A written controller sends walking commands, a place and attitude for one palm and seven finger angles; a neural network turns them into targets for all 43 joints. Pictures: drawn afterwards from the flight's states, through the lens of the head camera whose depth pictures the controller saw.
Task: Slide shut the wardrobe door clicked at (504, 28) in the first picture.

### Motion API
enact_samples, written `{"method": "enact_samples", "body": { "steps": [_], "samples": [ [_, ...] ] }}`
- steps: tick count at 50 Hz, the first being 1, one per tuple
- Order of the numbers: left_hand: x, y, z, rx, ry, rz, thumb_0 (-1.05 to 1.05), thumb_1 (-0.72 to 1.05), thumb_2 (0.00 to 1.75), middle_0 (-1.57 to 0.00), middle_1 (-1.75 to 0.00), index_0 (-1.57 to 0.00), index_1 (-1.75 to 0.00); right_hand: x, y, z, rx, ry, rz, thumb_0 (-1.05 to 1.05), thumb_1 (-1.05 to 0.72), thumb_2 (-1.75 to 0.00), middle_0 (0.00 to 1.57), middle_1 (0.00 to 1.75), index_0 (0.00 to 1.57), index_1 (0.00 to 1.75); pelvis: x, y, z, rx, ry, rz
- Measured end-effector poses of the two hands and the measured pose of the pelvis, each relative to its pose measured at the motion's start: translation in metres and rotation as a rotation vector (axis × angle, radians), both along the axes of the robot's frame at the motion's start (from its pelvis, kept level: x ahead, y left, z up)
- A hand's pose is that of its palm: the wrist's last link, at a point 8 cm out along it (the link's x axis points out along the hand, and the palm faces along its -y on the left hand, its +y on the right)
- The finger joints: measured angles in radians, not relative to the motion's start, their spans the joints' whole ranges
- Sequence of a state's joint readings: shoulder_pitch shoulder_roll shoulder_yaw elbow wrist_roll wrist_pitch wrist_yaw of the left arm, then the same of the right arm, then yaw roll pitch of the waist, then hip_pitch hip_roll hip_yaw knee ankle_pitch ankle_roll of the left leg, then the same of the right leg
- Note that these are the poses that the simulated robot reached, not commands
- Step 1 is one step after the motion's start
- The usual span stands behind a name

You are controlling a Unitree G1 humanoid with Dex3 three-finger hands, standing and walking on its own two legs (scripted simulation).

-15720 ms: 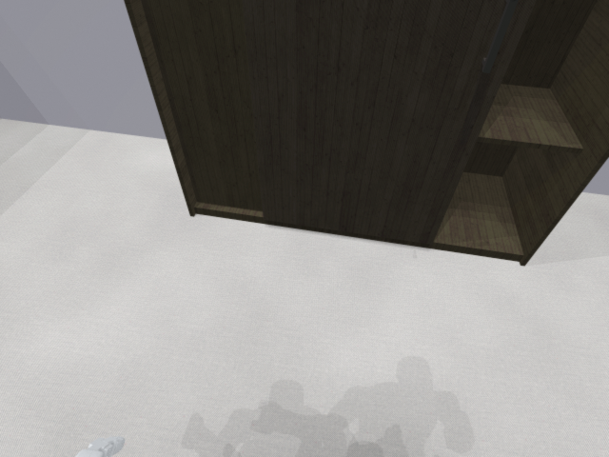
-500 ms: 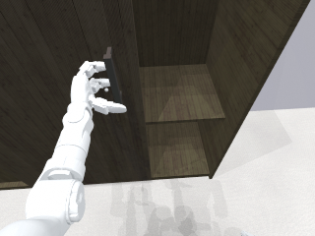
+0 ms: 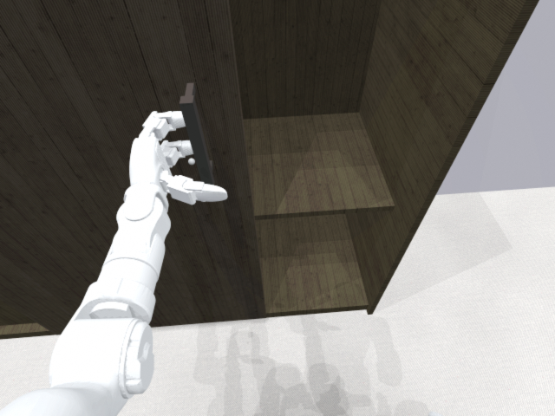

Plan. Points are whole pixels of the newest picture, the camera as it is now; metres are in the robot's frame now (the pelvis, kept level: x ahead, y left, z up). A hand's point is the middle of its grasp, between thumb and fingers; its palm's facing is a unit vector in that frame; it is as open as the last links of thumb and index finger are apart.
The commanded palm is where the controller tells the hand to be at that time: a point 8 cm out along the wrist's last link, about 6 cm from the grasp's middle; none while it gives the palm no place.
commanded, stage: slide the fingers in behind the handle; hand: left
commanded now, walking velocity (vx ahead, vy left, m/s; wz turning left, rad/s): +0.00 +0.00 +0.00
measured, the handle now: (200, 140) +0.50 +0.12 +0.13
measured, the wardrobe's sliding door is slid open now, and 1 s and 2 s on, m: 0.38 0.38 0.38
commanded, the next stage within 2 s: grip the handle and tug to test in 1.32 s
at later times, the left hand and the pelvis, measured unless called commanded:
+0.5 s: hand (201, 161) +0.45 +0.11 +0.13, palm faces +0.06 -1.00 +0.00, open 14.0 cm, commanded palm +0.42 +0.16 +0.13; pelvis +0.01 +0.01 +0.00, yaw +1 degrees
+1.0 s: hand (213, 159) +0.45 +0.10 +0.13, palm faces +0.08 -1.00 +0.00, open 13.8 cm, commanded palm +0.42 +0.14 +0.13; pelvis +0.00 +0.00 +0.00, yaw +1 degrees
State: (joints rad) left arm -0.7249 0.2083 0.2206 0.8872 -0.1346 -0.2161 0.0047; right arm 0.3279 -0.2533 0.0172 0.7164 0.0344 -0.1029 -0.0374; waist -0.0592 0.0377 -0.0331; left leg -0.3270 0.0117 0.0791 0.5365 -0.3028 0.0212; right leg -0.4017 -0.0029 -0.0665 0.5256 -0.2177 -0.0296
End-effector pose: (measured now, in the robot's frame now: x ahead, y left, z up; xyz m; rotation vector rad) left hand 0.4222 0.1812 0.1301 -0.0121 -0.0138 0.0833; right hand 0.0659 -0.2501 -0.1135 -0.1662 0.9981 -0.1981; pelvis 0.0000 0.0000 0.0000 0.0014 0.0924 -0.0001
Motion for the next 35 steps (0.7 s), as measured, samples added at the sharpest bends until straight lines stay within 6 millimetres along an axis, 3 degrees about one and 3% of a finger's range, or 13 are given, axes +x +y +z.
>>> {"method": "enact_samples", "body": {
  "steps": [19,26,35],
  "samples": [
    [0.000,-0.002,0.000,0.007,-0.001,0.008,-0.01,-0.50,0.30,-0.30,-1.23,-0.31,-1.20,0.027,0.011,0.002,0.011,-0.029,0.041,0.01,-0.91,-0.90,0.20,0.30,0.20,0.30,0.008,0.005,0.000,-0.004,-0.003,0.012],
    [0.002,-0.016,0.000,0.010,0.003,-0.024,-0.01,-0.50,0.30,-0.30,-1.22,-0.30,-1.20,0.030,0.015,0.000,0.018,-0.024,0.051,0.01,-0.91,-0.90,0.20,0.30,0.20,0.30,0.010,0.007,0.000,-0.004,-0.002,0.017],
    [0.003,-0.018,0.000,0.012,0.003,0.008,-0.01,-0.50,0.30,-0.32,-1.25,-0.33,-1.23,0.027,0.017,-0.001,0.025,-0.014,0.056,0.01,-0.91,-0.90,0.20,0.30,0.20,0.30,0.009,0.005,0.000,-0.002,-0.001,0.018]
  ]
}}
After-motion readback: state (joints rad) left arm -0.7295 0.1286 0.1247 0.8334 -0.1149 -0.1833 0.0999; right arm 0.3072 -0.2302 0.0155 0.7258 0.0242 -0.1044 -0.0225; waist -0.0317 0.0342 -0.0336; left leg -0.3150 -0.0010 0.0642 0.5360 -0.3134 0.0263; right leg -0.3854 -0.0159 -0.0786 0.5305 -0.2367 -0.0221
